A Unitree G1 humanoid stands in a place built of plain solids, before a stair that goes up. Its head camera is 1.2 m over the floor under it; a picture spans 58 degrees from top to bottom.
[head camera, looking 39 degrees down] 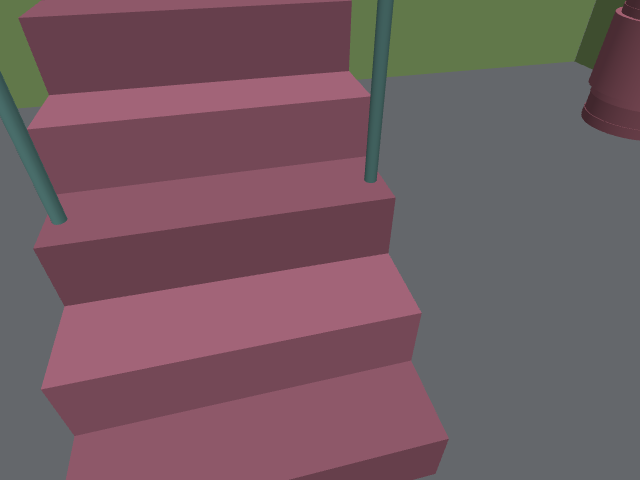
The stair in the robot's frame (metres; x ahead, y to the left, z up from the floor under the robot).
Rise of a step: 0.19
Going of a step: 0.23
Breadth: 0.86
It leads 14 degrees to the left of straight ahead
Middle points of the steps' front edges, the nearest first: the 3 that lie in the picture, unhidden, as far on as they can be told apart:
0.61 0.17 0.39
0.84 0.22 0.58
1.07 0.28 0.76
